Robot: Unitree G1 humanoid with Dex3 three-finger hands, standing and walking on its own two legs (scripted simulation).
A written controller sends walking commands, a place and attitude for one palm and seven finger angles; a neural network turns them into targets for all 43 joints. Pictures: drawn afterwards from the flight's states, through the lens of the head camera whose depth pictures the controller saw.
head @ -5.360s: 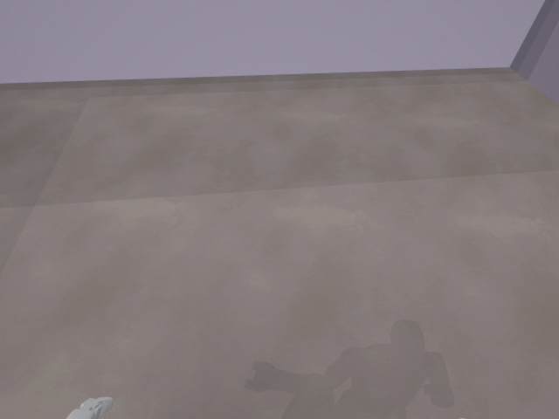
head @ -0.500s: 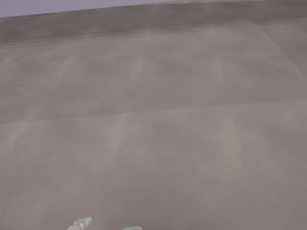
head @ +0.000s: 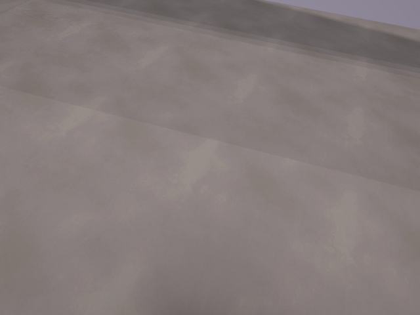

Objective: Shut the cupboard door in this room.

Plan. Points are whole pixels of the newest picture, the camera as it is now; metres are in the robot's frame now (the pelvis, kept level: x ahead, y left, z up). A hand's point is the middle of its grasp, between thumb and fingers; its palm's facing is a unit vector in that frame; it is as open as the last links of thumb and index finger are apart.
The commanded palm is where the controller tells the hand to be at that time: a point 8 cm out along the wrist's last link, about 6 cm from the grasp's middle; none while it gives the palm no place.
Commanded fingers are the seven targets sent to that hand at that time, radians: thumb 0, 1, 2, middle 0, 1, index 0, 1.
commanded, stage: turn or walk to find it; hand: left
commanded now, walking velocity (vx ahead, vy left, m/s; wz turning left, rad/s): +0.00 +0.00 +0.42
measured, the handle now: out of the picture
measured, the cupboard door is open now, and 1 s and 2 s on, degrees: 81 81 81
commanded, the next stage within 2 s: none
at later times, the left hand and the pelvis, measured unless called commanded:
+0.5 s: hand out of the picture +0.07 +0.18 -0.13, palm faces +0.19 -0.94 -0.28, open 7.3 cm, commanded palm none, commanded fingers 0.00 0.90 0.90 -0.20 -0.30 -0.20 -0.30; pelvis -0.03 -0.04 +0.00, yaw +11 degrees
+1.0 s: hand out of the picture -0.14 +0.14 -0.16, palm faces +0.48 -0.84 -0.25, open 7.3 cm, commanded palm none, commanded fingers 0.00 0.90 0.90 -0.20 -0.30 -0.20 -0.30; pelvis -0.07 -0.05 +0.01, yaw +26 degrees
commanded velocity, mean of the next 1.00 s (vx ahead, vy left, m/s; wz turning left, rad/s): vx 0.00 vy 0.00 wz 0.42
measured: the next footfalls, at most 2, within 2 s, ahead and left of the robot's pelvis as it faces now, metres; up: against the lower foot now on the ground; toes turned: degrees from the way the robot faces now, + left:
right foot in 0.50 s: +0.04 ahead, -0.13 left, +0.00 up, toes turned +9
left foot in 1.04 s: -0.11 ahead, +0.07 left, +0.00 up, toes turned +32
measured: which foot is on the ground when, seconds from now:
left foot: down 0.00-0.50, up 0.52-1.00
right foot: up 0.00-0.48, down 0.50-1.00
